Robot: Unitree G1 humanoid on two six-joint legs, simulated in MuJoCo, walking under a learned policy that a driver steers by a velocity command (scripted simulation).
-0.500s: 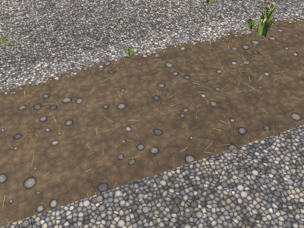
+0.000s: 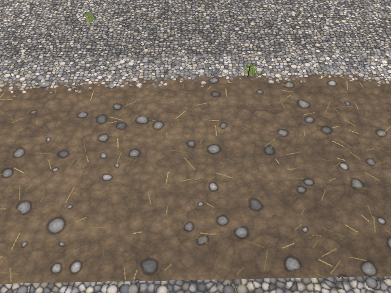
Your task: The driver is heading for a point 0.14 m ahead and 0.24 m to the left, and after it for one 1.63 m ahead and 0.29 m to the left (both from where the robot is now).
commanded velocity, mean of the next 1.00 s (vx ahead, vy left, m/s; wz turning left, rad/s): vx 0.50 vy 0.00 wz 0.37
